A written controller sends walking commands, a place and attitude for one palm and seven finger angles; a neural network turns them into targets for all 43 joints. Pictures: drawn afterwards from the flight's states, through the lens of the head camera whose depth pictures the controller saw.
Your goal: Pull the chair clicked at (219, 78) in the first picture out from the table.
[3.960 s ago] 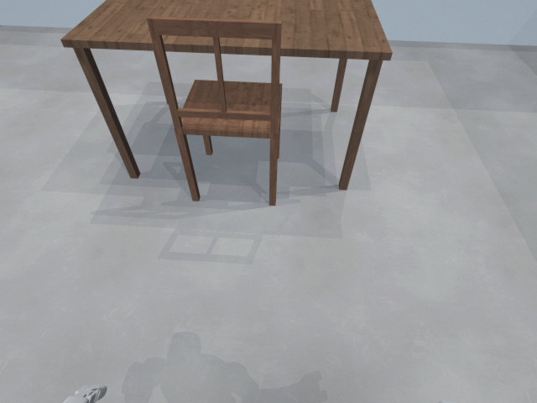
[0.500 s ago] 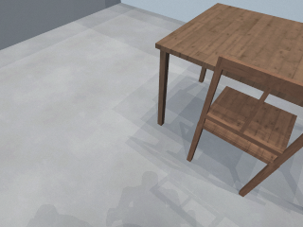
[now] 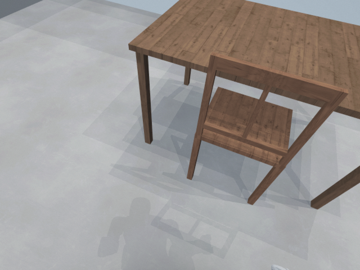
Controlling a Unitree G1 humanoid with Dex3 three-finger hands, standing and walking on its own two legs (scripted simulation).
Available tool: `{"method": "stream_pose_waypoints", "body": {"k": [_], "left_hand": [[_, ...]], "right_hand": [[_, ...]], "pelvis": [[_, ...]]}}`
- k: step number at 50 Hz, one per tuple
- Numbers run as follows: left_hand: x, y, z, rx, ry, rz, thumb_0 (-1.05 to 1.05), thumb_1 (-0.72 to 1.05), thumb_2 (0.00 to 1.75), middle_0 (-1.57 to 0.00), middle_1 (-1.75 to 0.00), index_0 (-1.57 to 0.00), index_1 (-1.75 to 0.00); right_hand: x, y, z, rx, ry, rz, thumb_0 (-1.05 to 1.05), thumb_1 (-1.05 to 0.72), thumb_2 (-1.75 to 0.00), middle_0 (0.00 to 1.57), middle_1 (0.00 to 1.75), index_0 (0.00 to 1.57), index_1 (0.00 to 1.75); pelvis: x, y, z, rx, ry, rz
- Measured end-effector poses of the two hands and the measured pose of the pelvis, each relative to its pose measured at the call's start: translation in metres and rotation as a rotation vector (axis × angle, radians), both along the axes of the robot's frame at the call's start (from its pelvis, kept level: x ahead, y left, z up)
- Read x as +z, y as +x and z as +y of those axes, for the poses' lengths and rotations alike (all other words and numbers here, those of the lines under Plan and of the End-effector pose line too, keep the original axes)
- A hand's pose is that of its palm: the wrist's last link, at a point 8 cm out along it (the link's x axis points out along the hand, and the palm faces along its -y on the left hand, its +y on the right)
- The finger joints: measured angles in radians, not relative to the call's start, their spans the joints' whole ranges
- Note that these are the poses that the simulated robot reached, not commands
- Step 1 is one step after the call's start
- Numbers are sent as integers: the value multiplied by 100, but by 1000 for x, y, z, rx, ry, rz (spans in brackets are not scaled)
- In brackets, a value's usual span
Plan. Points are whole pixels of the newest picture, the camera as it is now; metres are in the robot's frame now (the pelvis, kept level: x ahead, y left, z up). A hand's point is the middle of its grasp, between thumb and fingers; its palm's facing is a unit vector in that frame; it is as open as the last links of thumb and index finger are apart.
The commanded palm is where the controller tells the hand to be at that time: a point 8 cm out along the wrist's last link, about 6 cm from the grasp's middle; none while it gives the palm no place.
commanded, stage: turn to face it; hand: left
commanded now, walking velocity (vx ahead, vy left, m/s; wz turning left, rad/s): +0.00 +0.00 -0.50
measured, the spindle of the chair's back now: (255, 113) +0.67 -0.23 -0.09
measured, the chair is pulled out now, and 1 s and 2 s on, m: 0.00 0.00 0.00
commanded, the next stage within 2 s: take the last steps up to it in 0.38 s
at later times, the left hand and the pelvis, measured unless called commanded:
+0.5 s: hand out of the picture +0.13 +0.14 -0.15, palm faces -0.23 -0.94 -0.24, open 7.3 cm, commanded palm none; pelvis -0.01 -0.02 +0.00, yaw -14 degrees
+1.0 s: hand (126, 266) +0.15 +0.14 -0.16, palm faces -0.28 -0.95 -0.16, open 7.3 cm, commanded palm none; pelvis +0.07 -0.03 +0.02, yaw -19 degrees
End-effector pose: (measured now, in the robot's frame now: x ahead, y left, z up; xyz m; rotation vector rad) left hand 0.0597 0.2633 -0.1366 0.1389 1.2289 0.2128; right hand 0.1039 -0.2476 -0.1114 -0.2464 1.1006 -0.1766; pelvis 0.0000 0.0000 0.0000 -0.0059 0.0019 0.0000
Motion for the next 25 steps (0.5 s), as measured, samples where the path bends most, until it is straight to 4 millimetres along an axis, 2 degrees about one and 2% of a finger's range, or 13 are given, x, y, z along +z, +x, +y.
{"method": "stream_pose_waypoints", "body": {"k": [6, 11, 16, 20, 22, 25], "left_hand": [[9, 26, 13, -92, -9, -14, 1, 91, 90, -20, -30, -20, -30], [14, 43, 7, -159, -9, -6, 1, 91, 90, -20, -30, -20, -30], [16, 63, -20, -248, -3, -6, 1, 91, 90, -20, -30, -20, -30], [15, 79, -50, -319, 16, -51, 1, 91, 90, -20, -30, -20, -30], [17, 81, -63, -337, 22, -67, 1, 91, 90, -20, -30, -20, -30], [21, 76, -76, -343, 19, -66, 0, 91, 90, -20, -30, -20, -30]], "right_hand": [[11, -35, 16, -61, 5, 25, 1, -90, -89, 20, 30, 20, 30], [7, -69, 17, -143, 26, 69, 1, -90, -89, 20, 30, 20, 30], [-6, -114, 6, -238, 58, 138, 1, -90, -89, 20, 30, 20, 30], [-27, -152, -11, -312, 89, 198, 1, -90, -89, 20, 30, 20, 30], [-35, -168, -18, -340, 93, 238, 1, -90, -89, 20, 30, 20, 30], [-34, -180, -25, -368, 92, 273, 1, -90, -89, 20, 30, 20, 30]], "pelvis": [[10, -3, 12, -78, -15, -14], [14, -4, 13, -134, -25, -16], [11, -7, 3, -186, -17, -14], [-1, -10, -14, -220, 10, -9], [-3, -13, -18, -226, -4, -8], [2, -14, -22, -239, -6, -8]]}}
